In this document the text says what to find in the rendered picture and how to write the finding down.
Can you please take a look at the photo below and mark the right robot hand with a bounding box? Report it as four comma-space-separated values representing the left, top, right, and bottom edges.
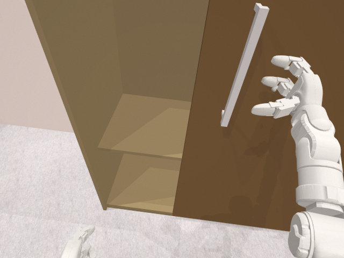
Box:
251, 55, 323, 119

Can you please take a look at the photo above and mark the handle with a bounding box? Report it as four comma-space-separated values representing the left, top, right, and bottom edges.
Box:
220, 3, 269, 127

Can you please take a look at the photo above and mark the right robot forearm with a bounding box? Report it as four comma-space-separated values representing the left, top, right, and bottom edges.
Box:
291, 104, 344, 219

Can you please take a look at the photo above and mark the wardrobe door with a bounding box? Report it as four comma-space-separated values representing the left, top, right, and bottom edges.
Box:
173, 0, 344, 231

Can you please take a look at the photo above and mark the left robot hand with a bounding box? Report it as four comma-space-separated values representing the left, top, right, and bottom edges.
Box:
60, 225, 98, 258

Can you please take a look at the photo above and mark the right robot upper arm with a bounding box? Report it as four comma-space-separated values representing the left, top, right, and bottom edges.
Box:
288, 211, 344, 258

